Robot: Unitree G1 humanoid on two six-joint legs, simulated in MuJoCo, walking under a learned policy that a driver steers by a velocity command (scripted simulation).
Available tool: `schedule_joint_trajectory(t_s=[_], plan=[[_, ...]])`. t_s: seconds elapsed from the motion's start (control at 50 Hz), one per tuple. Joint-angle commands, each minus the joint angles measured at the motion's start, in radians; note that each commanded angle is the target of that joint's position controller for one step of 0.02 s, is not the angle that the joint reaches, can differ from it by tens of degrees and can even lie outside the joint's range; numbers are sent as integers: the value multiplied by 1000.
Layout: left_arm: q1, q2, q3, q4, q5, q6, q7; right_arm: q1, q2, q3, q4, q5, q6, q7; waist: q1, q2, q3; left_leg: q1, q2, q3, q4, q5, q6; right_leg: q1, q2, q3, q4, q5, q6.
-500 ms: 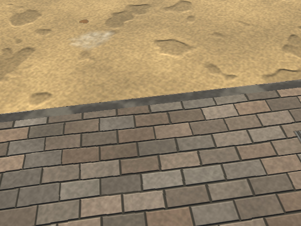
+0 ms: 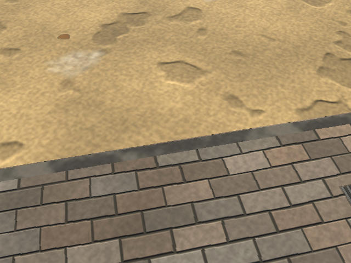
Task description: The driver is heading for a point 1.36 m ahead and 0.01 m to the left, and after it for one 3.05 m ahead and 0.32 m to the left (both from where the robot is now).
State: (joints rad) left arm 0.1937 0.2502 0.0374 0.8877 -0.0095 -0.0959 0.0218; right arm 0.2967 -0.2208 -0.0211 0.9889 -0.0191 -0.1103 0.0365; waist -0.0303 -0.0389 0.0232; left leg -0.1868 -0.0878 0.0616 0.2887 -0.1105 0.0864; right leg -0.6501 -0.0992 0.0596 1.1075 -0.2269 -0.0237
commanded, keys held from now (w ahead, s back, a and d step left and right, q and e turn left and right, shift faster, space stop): no key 1.00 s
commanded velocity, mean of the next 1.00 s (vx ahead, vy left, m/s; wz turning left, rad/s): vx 0.07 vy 0.00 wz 0.00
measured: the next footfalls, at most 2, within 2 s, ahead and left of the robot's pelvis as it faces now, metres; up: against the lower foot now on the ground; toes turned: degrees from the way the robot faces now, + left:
right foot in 0.20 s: +0.24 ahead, -0.14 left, +0.00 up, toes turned +0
left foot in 0.44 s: +0.15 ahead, +0.09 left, +0.00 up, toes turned +2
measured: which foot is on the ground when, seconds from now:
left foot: down 0.00-0.22, up 0.24-0.42, down 0.44-1.00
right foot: up 0.00-0.18, down 0.20-1.00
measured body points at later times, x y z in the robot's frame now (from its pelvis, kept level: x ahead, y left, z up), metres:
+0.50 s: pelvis +0.12 -0.04 -0.01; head +0.14 -0.04 +0.44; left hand +0.23 +0.20 -0.15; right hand +0.16 -0.29 -0.16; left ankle +0.11 +0.09 -0.75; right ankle +0.20 -0.14 -0.74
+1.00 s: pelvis +0.15 -0.02 -0.01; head +0.17 -0.02 +0.44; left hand +0.22 +0.22 -0.16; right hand +0.15 -0.25 -0.17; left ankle +0.11 +0.09 -0.74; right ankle +0.20 -0.14 -0.74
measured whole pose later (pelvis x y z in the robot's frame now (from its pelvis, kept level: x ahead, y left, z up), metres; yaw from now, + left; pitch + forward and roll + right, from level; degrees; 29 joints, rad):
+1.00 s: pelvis +0.15 -0.02 -0.01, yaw +1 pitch -1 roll +0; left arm 0.17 0.19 0.04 1.06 0.00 0.01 0.04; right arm 0.29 -0.16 -0.01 1.10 0.00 -0.02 -0.04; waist 0.00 0.00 0.04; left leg -0.15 0.00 0.02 0.52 -0.35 0.00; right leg -0.30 0.00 0.00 0.53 -0.21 -0.01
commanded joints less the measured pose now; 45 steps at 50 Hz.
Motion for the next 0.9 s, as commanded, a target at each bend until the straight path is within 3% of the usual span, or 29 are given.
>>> schedule_joint_trajectory(t_s=[0.02, 0.06, 0.12, 0.16, 0.2, 0.22, 0.24, 0.26, 0.28, 0.32, 0.36, 0.4, 0.44, 0.46, 0.48, 0.52, 0.62, 0.9], plan=[[110, 15, 3, -15, 17, 12, 8, -79, -123, -13, -60, -2, -12, -21, 76, 90, -31, -146, 229, -67, -96, 610, 150, 162, -1, -36, -204, 156, 28], [25, 4, -3, -31, 14, 15, 4, -35, -146, -16, -45, 7, 0, -32, 36, 95, -54, -100, 224, -58, -75, 563, 132, 198, 23, -50, -353, 247, 32], [-40, 34, 1, -46, 8, 25, -1, -2, -159, -19, -20, 17, 19, -38, 10, 107, -63, -21, 265, -102, -38, 457, 127, 224, 39, -31, -468, 255, 32], [-55, 56, 8, -55, 14, 23, -5, -13, -152, -19, -10, 26, 29, -41, 18, 113, -62, 21, 282, -136, 23, 412, 113, 246, 50, -26, -541, 205, 11], [13, 89, 25, -24, 27, 15, -3, -9, -125, -12, -4, 37, 34, -45, 48, 70, -89, 36, 222, -139, 139, 290, 57, 381, 62, -35, -707, 344, -22], [66, 146, 38, -13, 35, 13, 4, 37, -105, -5, -1, 18, 29, -48, 37, 10, -143, -16, 161, -107, 240, 167, 14, 521, -33, 51, -679, 696, -54], [76, 164, 38, -4, 33, 25, 8, 196, -14, 19, 39, 2, 22, -42, -33, -151, -225, -184, 83, -63, 357, -203, -39, 733, -167, 169, -616, 881, -183], [98, 69, 17, 3, 28, 35, 2, 184, -17, 23, 49, 10, 35, -49, 7, -177, -259, -197, 78, -62, 435, -396, -70, 697, -225, 257, -667, 726, -251], [82, 35, 6, 3, 27, 36, -5, 107, -67, 11, 30, 23, 54, -55, 19, -145, -215, -220, 86, -74, 471, -455, -81, 630, -207, 287, -719, 513, -248], [0, 66, 8, -17, 32, 40, -6, 24, -90, -1, 18, 20, 94, -71, 15, -93, -159, -221, 119, -104, 507, -438, -100, 506, -192, 293, -792, 235, -212], [-90, 89, 13, -34, 32, 46, 2, 33, -71, -1, 31, 16, 117, -77, -21, -87, -120, -131, 138, -105, 452, -359, -111, 364, -148, 233, -838, 83, -169], [-121, 75, 11, -28, 21, 56, 5, 72, -36, 3, 68, 12, 118, -77, -47, -74, -99, -8, 109, -55, 290, -171, -104, 273, -67, 123, -831, -29, -121], [-62, 55, 8, 6, 7, 60, 4, 63, -56, 1, 74, -6, 121, -73, -26, -47, -66, 22, 119, -59, 200, -99, -84, 252, -17, 78, -821, -202, -64], [-47, 56, 9, 16, 10, 61, 3, 54, -75, 0, 65, -5, 122, -74, -8, -31, -34, 0, 148, -80, 158, -142, -64, 246, 0, 71, -807, -250, -44], [-30, 47, 13, 16, 7, 64, 6, 38, -117, -11, 77, 8, 117, -74, 25, 70, 19, -127, 137, -83, 148, -273, -43, 306, 54, 8, -789, -204, -28], [-26, 47, 15, 32, 10, 62, 11, 6, -72, -4, 78, 12, 95, -74, 29, 94, 22, -183, 142, -92, 106, -268, -51, 401, 65, -12, -711, -56, -30], [-9, 32, 17, 63, 8, 64, 8, 28, -65, -5, 92, 16, 71, -72, 25, 73, -32, -129, 136, -84, 127, -126, -65, 469, 68, -32, -638, 200, -48], [-2, 31, 21, 130, 5, 94, 15, 70, -42, 0, 104, 17, 83, -75, 25, 44, -1, -100, 124, -71, 126, -61, -63, 489, 69, -32, -624, 237, -31]])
